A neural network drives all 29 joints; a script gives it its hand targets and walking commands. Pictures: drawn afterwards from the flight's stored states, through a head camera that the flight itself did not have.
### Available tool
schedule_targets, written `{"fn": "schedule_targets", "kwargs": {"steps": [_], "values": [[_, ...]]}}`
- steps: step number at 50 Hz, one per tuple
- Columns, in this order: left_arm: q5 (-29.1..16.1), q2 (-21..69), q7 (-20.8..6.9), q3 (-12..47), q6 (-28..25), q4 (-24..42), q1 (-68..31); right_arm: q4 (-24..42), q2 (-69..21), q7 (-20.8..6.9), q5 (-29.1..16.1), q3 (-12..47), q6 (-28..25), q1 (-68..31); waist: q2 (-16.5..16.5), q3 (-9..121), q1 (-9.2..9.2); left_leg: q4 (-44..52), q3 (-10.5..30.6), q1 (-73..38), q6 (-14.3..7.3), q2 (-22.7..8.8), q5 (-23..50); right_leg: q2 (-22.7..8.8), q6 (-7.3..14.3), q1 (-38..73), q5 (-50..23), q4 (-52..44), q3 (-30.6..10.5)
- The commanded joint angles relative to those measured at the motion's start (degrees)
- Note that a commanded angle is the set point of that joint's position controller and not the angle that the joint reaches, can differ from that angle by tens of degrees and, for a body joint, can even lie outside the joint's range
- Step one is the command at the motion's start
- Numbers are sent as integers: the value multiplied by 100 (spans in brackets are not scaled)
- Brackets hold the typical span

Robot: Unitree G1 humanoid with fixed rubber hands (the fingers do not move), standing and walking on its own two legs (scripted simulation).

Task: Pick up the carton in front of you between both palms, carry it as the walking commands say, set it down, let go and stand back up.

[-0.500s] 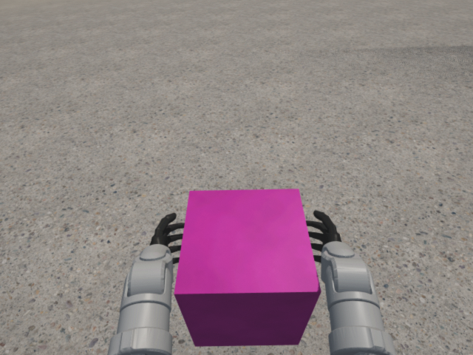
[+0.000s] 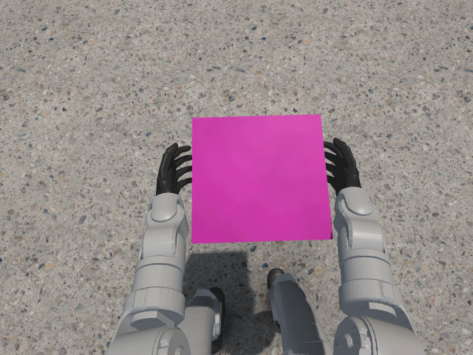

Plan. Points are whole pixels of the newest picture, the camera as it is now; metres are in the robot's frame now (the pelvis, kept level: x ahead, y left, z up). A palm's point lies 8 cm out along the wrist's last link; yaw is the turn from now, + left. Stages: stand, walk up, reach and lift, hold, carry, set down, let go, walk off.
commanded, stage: set down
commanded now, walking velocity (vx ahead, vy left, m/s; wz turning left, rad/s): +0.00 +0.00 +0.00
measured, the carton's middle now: (254, 189) +0.39 -0.05 -0.16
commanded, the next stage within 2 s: none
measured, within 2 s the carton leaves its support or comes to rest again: rests again in 1.86 s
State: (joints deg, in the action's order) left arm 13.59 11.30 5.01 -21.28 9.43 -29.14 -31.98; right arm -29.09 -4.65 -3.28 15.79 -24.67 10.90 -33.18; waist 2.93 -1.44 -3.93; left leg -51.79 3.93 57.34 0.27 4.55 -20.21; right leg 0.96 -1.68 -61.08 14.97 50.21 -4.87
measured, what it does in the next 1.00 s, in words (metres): lowers itself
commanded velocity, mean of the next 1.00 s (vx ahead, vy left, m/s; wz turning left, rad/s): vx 0.00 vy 0.00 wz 0.00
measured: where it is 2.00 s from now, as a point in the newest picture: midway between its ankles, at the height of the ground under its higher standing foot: (248, 320)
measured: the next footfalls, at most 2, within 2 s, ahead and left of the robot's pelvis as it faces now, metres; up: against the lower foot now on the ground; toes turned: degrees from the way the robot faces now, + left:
none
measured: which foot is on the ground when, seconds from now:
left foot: down 0.00-1.00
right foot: down 0.00-1.00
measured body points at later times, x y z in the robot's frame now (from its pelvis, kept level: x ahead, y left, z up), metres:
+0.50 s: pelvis -0.03 -0.01 -0.13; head +0.22 -0.05 +0.24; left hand +0.45 +0.07 -0.22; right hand +0.42 -0.23 -0.22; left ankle +0.03 +0.12 -0.68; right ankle +0.07 -0.13 -0.68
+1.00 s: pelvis -0.06 -0.01 -0.24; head +0.27 -0.04 +0.06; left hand +0.50 +0.04 -0.37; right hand +0.44 -0.25 -0.37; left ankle +0.03 +0.12 -0.68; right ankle +0.07 -0.13 -0.68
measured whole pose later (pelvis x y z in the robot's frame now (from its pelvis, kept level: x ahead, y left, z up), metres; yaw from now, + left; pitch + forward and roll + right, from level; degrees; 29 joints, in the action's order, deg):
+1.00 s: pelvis -0.06 -0.01 -0.24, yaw +3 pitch +46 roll +2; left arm 9.5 -2.9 7.6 -20.9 14.9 -49.2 -73.1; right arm -38.9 5.2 1.2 12.3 -30.8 17.7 -66.0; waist 4.9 -1.8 -7.7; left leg -106.4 3.7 118.9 3.8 10.4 -33.4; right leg 4.8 -4.0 -122.9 26.4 103.8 -5.9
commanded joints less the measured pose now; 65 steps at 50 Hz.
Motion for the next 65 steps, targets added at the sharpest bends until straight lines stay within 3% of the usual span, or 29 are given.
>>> {"fn": "schedule_targets", "kwargs": {"steps": [1,8,14,31,46,63,65], "values": [[-688,4917,-1096,3689,-270,88,-3220,81,-4783,-1159,-744,3436,-235,-2931,-235,6118,-212,-251,-112,-1076,272,471,2569,576,58,2945,-3108,715,388],[-519,4878,-1328,3135,272,-477,-3716,-430,-4931,-1273,-578,3020,317,-3328,-139,5425,-259,-790,-322,557,229,561,810,609,30,1507,-1388,1123,523],[-445,4708,-1414,2669,426,-901,-4423,-776,-4944,-1242,-524,2708,532,-3926,-141,5513,-281,-1421,-453,1667,193,636,265,630,7,806,-988,1720,569],[-853,4261,-1122,2448,411,-1418,-6105,-784,-4537,-860,-936,2628,592,-5547,-168,6696,-554,-3222,-773,3302,203,887,-189,692,-183,-199,-840,3371,783],[-895,3668,-830,2168,380,-1883,-7241,-947,-3737,-954,-1029,2107,565,-6628,71,6471,-826,-4386,-826,3820,180,905,-275,621,-237,-1560,-769,4507,1022],[-1570,2912,-712,2713,281,-2065,-8395,-1021,-2865,-1010,-1509,2024,419,-7783,281,6306,-1152,-5717,-860,4051,181,794,-17,435,-224,-2207,-1043,5728,1102],[-1614,2891,-715,2781,253,-1978,-8544,-865,-2829,-1027,-1617,2005,381,-8025,436,6181,-1266,-5836,-838,4050,143,766,19,424,-202,-2569,-1053,5791,1093]]}}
